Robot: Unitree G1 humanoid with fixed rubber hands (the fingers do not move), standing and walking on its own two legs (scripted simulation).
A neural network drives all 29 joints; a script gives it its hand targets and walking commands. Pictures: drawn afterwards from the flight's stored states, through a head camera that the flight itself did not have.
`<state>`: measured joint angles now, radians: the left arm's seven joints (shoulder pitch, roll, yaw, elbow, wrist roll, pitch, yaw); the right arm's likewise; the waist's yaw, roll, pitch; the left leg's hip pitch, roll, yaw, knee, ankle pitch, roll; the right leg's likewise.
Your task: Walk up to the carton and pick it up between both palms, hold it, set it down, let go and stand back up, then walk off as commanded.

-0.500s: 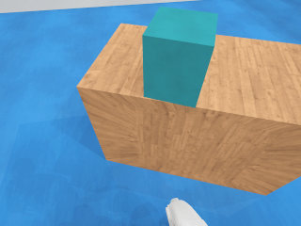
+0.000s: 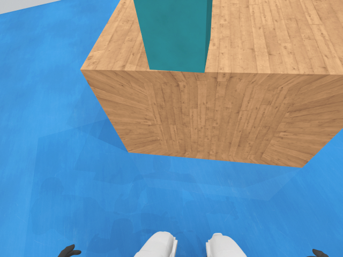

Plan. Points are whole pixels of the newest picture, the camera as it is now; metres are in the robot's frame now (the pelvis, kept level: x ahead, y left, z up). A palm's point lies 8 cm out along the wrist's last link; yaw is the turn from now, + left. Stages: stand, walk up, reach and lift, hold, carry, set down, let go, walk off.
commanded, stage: walk off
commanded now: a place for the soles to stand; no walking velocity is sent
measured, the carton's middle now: (179, 21) +0.81 -0.03 +0.08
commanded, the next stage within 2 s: none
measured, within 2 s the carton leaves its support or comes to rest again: neither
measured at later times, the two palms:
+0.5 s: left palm out of the picture -0.09 +0.33 -0.12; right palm out of the picture -0.11 -0.30 -0.10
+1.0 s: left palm out of the picture -0.24 +0.33 -0.09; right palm out of the picture -0.27 -0.30 -0.12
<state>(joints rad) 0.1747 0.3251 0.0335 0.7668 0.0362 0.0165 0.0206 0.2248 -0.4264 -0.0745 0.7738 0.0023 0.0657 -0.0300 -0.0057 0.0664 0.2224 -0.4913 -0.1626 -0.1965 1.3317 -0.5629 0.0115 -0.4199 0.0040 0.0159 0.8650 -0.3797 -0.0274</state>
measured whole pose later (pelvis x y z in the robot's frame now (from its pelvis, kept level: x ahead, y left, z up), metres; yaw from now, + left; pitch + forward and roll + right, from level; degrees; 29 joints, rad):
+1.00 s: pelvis -0.29 +0.01 +0.00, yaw +4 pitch -6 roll +2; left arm 0.27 0.38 0.08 0.90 0.04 0.02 -0.02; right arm 0.37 -0.37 -0.06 0.94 -0.03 -0.04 0.01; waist -0.04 0.00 0.06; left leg -0.26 -0.03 -0.04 0.80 -0.45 0.00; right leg -0.42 0.00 0.05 0.99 -0.54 -0.02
